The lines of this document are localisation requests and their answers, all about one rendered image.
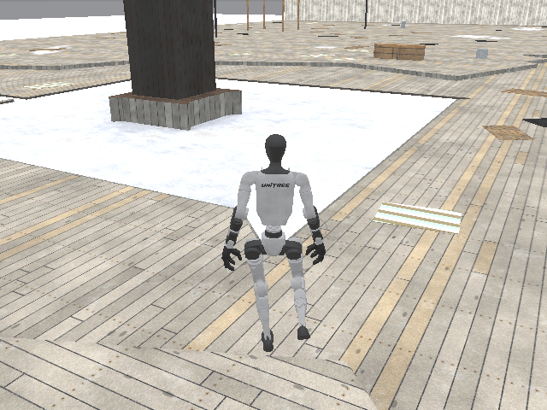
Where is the robot left foot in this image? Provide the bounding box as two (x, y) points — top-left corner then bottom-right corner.
(262, 330), (274, 352)

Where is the robot left forearm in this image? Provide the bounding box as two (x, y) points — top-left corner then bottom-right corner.
(224, 206), (243, 249)

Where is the left robot shin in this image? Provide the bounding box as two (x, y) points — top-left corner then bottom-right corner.
(254, 283), (271, 340)

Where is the robot right upper arm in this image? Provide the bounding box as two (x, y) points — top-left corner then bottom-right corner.
(292, 172), (316, 220)

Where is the robot right hand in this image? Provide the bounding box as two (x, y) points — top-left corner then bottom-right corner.
(306, 242), (326, 265)

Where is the robot left hand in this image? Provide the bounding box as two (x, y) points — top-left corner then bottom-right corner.
(221, 246), (242, 271)

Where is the robot right forearm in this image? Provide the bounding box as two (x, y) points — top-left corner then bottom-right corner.
(307, 206), (324, 245)

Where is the robot left upper arm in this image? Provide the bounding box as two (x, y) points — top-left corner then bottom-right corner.
(234, 171), (258, 220)

